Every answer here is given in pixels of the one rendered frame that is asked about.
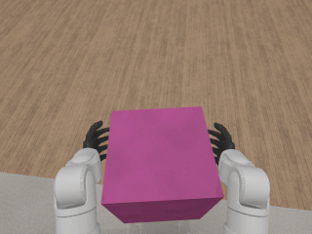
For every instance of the robot right hand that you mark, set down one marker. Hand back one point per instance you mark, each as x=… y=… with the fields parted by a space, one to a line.
x=224 y=141

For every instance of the robot left hand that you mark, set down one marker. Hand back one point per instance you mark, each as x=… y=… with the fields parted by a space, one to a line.
x=92 y=140

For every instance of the carton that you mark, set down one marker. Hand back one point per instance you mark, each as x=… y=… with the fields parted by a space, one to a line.
x=160 y=165

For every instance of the right robot forearm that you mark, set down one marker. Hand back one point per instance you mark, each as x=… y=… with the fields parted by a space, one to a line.
x=248 y=194

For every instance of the left robot forearm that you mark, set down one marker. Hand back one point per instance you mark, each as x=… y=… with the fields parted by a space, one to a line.
x=75 y=194

